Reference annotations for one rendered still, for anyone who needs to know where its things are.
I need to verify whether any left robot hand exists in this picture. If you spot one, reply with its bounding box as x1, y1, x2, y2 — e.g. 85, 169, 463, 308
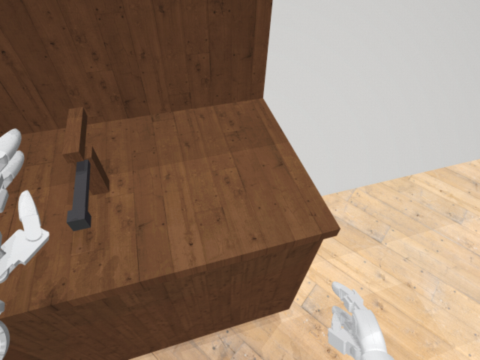
0, 128, 50, 284

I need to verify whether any tap lever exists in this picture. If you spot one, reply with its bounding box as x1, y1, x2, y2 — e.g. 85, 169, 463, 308
67, 159, 92, 231

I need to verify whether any right robot hand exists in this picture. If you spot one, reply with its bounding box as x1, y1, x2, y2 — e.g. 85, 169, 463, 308
328, 281, 387, 360

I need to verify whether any counter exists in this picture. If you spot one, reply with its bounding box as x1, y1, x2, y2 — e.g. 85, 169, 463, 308
0, 0, 341, 360

